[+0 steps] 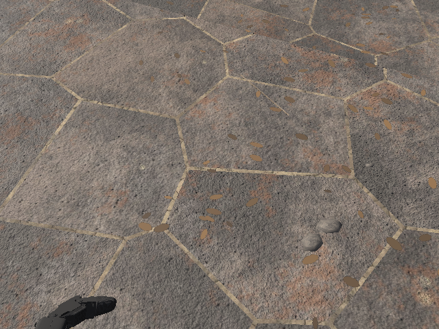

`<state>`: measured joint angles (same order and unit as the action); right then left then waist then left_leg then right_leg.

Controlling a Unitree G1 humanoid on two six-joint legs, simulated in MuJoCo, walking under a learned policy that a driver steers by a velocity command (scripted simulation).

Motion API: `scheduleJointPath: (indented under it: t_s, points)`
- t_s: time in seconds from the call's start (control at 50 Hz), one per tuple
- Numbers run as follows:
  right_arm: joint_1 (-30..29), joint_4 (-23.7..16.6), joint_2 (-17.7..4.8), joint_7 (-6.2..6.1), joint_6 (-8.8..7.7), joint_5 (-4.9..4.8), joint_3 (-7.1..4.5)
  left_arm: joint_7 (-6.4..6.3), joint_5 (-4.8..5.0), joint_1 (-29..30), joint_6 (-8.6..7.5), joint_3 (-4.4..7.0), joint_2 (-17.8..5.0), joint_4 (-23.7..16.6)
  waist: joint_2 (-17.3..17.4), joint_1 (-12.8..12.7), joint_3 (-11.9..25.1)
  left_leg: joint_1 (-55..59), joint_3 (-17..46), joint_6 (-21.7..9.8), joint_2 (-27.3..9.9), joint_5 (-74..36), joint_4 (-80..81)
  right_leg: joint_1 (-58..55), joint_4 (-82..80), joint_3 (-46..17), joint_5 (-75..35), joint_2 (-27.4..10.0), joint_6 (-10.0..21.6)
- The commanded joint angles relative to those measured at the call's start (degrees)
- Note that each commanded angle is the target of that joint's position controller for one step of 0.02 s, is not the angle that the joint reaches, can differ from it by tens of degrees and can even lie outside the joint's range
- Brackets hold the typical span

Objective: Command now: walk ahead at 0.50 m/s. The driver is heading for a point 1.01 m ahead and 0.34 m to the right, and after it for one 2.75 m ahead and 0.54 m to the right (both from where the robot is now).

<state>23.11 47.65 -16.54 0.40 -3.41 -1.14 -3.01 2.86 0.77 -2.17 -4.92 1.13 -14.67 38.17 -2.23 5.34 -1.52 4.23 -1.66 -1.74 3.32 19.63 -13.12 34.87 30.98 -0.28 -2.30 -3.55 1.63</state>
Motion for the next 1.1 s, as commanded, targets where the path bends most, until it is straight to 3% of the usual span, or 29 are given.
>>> scheduleJointPath:
  t_s: [0.02, 0.04, 0.06, 0.08, 0.1, 0.12, 0.14, 0.16, 0.2, 0.26, 0.38, 0.46, 0.54, 0.56, 0.58, 0.6, 0.62, 0.64, 0.66, 0.68, 0.7, 0.74, 0.8, 0.88, 0.94, 1.0, 1.06, 1.08, 1.1]
  points:
    - [-0.3, -2.0, -11.1, -0.7, 0.39, -0.04, -2.78, 0.26, -0.1, 0.3, -1.0, 2.51, -7.5, -4.2, 7.1, -4.6, 0.8, 1.6, 6.7, -7.3, -17.2, -42.6, -6.0, -5.4, -1.8, 1.8, 6.1, 2.6, 2.7]
    - [-1.2, -2.1, -10.8, -0.86, 0.79, 0.14, -2.55, -0.23, -0.23, -7.5, -0.9, 3.71, -9.5, -2.1, 6.7, -8.9, 5.8, 0.0, 4.6, -6.0, -14.7, -50.6, -15.4, -16.2, -3.2, 3.7, 5.2, 4.5, 4.5]
    - [-1.1, -3.1, -8.9, -1.11, 0.81, 0.96, -1.59, -0.91, -0.57, -17.5, -0.68, 4.82, -12.6, 0.1, 4.7, -12.9, 13.7, -9.5, 2.9, -4.1, -12.1, -42.5, -29.6, -33.7, -0.1, -1.6, 2.2, -1.0, 7.4]
    - [6.5, -4.6, -1.9, -0.58, -0.31, 1.22, 0.57, -1.16, -1.6, -22.8, -0.52, 6.13, -18.6, 0.9, -9.1, -10.3, 23.1, -34.0, 1.2, 0.5, -2.3, -11.9, -53.5, -57.6, -2.1, -29.0, 11.2, -16.5, 17.0]
    - [5.1, -3.4, -4.2, -0.17, -1.62, 0.63, 0.33, -1.05, -0.64, -24.4, -0.31, 5.0, -13.9, 1.4, -11.1, -11.9, 27.3, -42.2, 9.3, 0.6, 0.2, 12.9, -61.4, -60.4, -11.2, -43.8, 17.7, -19.2, 18.7]
    - [-0.8, -5.0, -8.7, 0.23, -2.28, -1.07, -0.98, -1.26, -0.3, -20.2, -0.18, 4.0, -11.3, 1.1, -7.1, -11.8, 16.9, -47.6, 9.4, 0.1, -3.5, 10.3, -64.2, -53.1, -12.6, -35.3, 20.6, -17.3, 15.4]
    - [-5.1, -6.2, -8.5, 0.19, -2.59, -1.27, -0.81, -1.42, -0.32, -16.2, -0.03, 3.56, -10.0, 0.6, -2.7, -10.3, 10.4, -47.3, 7.2, -0.2, -6.6, 5.0, -61.5, -43.9, -13.8, -27.4, 17.3, -15.0, 13.6]
    - [-7.2, -6.6, -7.8, 0.01, -2.46, -0.37, -0.83, -1.26, -0.7, -13.2, -0.04, 3.1, -8.6, 0.6, 0.0, -8.4, 5.7, -45.5, 6.1, 0.0, -8.6, 1.4, -57.5, -35.6, -15.6, -22.1, 12.2, -12.5, 12.7]
    - [-4.7, -5.6, -6.2, -0.15, -1.12, 0.27, -0.98, -0.95, -1.4, -10.5, -0.7, 2.68, -7.0, 0.5, -2.2, -5.0, 3.9, -38.8, 6.3, 0.7, -10.8, -3.0, -53.3, -26.9, -19.4, -16.4, 7.2, -9.5, 12.1]
    - [-5.0, -5.5, -4.3, -0.57, 0.22, 0.75, -0.65, -1.03, -0.94, -10.9, -1.7, 3.15, -8.3, 2.1, -1.8, -3.8, 2.1, -38.8, 5.5, 2.3, -11.4, -7.1, -48.5, -23.0, -22.9, -11.0, 2.1, -8.7, 13.2]
    - [-17.5, -8.5, -2.3, 0.15, -0.9, 0.88, 0.15, -2.32, -0.32, -15.3, -0.81, 3.59, -10.4, 5.1, -0.6, -7.9, -1.1, -40.2, 3.5, 3.1, -9.9, -24.8, -26.8, -26.1, -24.1, -4.0, 1.0, -6.1, 10.4]
    - [-24.9, -11.1, -2.7, 1.26, -1.84, 0.47, 0.15, -2.63, 0.45, -20.3, 0.42, 3.94, -11.5, 7.6, -0.3, -10.3, -2.8, -40.0, 3.7, 2.8, -7.7, -24.2, -18.9, -30.9, -21.0, -7.0, 2.5, -8.3, 10.5]
    - [-22.5, -11.0, -5.4, 1.95, -2.95, 0.41, -0.79, -3.43, 0.61, -19.7, 1.67, 4.6, -12.6, 8.3, -2.5, -7.2, -1.1, -33.2, 4.0, 0.8, -6.0, -17.1, -14.4, -34.6, -14.6, -11.1, -1.4, -10.4, 8.7]
    - [-17.7, -9.7, -6.6, 1.71, -3.17, 0.49, -1.53, -3.5, 0.58, -18.6, 1.91, 4.5, -12.4, 8.2, -2.5, -4.2, 1.5, -25.7, 2.6, -0.3, -4.7, -16.4, -12.4, -33.6, -9.4, -10.1, -7.3, -8.7, 7.5]
    - [-9.5, -7.5, -9.5, 1.14, -3.32, 0.91, -2.88, -3.46, 0.03, -18.8, 1.88, 3.7, -10.3, 7.9, -1.4, -0.6, 7.9, -12.1, 3.4, -2.4, -6.4, -17.5, -13.4, -29.1, 1.0, -7.8, -8.4, -5.1, 5.6]
    - [0.6, -6.6, -13.8, 0.44, -3.07, 1.73, -3.96, -3.48, -1.55, -18.9, 1.76, 2.15, -6.0, 5.9, 6.5, 2.8, 18.1, 5.1, 15.5, -5.8, -18.3, -17.9, -15.7, -17.8, 19.7, -4.4, 7.8, 0.0, 3.1]
    - [1.3, -5.5, -15.9, 0.76, -2.4, 1.98, -4.36, -3.28, 0.34, -26.8, 0.7, 1.1, -1.8, 5.0, 23.0, -1.6, 23.7, 18.8, 39.9, -13.4, -28.0, -4.4, -8.3, 1.9, 35.8, -4.0, 36.7, 6.9, 0.4]
    - [-0.5, -6.5, -9.6, 0.77, -2.3, 1.41, -2.88, -3.33, 1.67, -23.5, 0.4, 2.62, -8.6, 6.1, 14.9, 0.5, 18.3, 14.6, 39.1, -11.6, -26.3, 3.3, -5.0, 7.3, 41.8, -8.7, 35.2, 3.5, 0.2]
    - [-3.5, -6.5, -7.0, 0.53, -2.28, 1.08, -2.09, -3.31, 2.07, -18.4, 0.39, 3.51, -10.9, 4.8, 11.2, 0.5, 11.1, 7.8, 29.9, -9.4, -24.7, 2.1, -4.2, 9.3, 42.2, -7.5, 29.7, 1.3, 0.3]
    - [-6.9, -6.5, -5.9, 0.55, -2.33, 1.32, -1.68, -3.51, 1.59, -16.3, 0.59, 3.5, -10.0, 4.5, 7.4, -1.3, 7.5, 0.9, 24.2, -8.5, -22.5, -3.7, -2.7, 7.2, 40.8, -6.5, 25.1, -1.0, -0.1]
    - [-9.4, -6.3, -4.4, 0.61, -2.41, 1.48, -1.37, -3.48, 0.96, -15.3, 0.99, 3.75, -9.2, 4.2, 7.4, -2.6, 4.4, -4.2, 19.3, -8.2, -20.5, -8.0, -0.8, 5.8, 38.2, -6.5, 22.0, -2.4, -0.4]
    - [-11.6, -5.7, -3.8, 0.47, -3.03, 1.9, -1.43, -3.14, 1.24, -16.7, 2.29, 3.73, -7.0, 4.2, 9.1, -4.8, 2.8, -9.9, 12.7, -8.2, -18.9, -13.0, 2.5, 1.4, 36.3, -6.1, 18.9, -4.1, -1.0]
    - [-11.8, -4.2, -5.5, 0.13, -3.68, 1.76, -2.19, -3.15, 0.81, -14.3, 3.61, 3.49, -5.2, 2.4, 6.8, -5.5, 0.2, -11.9, 6.2, -9.2, -19.3, -19.4, 5.1, 3.8, 32.4, -5.8, 15.2, -4.9, -2.0]
    - [-11.2, -2.9, -7.4, -0.54, -3.05, 1.79, -2.8, -2.05, 0.64, -9.2, 3.3, 3.03, -4.2, 0.4, 5.5, -4.2, -1.2, -10.1, -1.9, -8.4, -17.8, -22.7, 6.0, 4.0, 19.7, -3.9, 4.5, -4.5, -2.1]
    - [-9.1, -1.9, -9.0, -0.89, -2.3, 1.23, -3.28, -0.87, 0.49, -3.2, 3.03, 2.54, -3.5, -1.8, 4.6, -1.9, -2.8, -7.6, -5.7, -7.7, -18.4, -23.1, 5.9, 3.0, 11.7, -0.5, 1.1, -3.5, -1.1]
    - [-7.3, -0.8, -10.3, -0.89, -1.18, 0.2, -3.86, -0.04, 0.54, 0.3, 3.25, 2.7, -4.3, -4.1, 4.8, -1.3, -4.0, -2.0, -7.5, -6.6, -20.2, -25.8, 3.7, 3.6, 7.5, 1.2, 4.4, -2.7, 0.7]
    - [-8.2, -0.8, -12.6, -1.13, 0.04, -0.76, -4.61, 0.26, 0.27, -2.8, 3.74, 4.07, -6.8, -4.8, 6.9, -4.7, -0.5, 1.4, -10.1, -4.7, -20.4, -48.1, -6.4, -4.0, 6.2, 5.4, 12.7, 1.8, 4.0]
    - [-9.1, -1.0, -13.0, -1.21, 0.55, -1.07, -4.72, 0.11, 0.39, -8.9, 3.94, 5.27, -8.7, -3.5, 6.8, -8.5, 3.0, 0.3, -11.4, -3.8, -19.3, -55.0, -15.5, -12.1, 4.8, 7.1, 13.4, 4.5, 5.6]
    - [-9.3, -1.3, -11.7, -1.34, 0.73, -0.97, -4.16, -0.6, 0.58, -18.8, 4.23, 7.27, -12.0, -0.6, 5.2, -13.5, 8.1, -6.0, -12.7, -1.7, -16.8, -52.7, -28.7, -26.9, 1.8, 6.8, 10.4, 7.2, 7.8]
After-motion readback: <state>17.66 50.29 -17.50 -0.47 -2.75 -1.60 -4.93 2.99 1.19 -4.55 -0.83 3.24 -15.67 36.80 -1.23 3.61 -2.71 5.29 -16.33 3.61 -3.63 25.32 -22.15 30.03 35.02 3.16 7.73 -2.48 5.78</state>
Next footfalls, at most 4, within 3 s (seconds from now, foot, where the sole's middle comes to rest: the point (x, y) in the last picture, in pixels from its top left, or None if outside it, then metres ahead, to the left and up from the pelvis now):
0.06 right None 0.22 -0.12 -0.77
0.58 left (173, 315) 0.51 0.12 -0.77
1.10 right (267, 242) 0.72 -0.20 -0.77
1.62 left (247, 160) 1.08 -0.18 -0.77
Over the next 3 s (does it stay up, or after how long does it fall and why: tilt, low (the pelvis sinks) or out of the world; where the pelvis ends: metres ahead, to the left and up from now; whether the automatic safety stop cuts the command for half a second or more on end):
stays up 1.01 -0.26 0.01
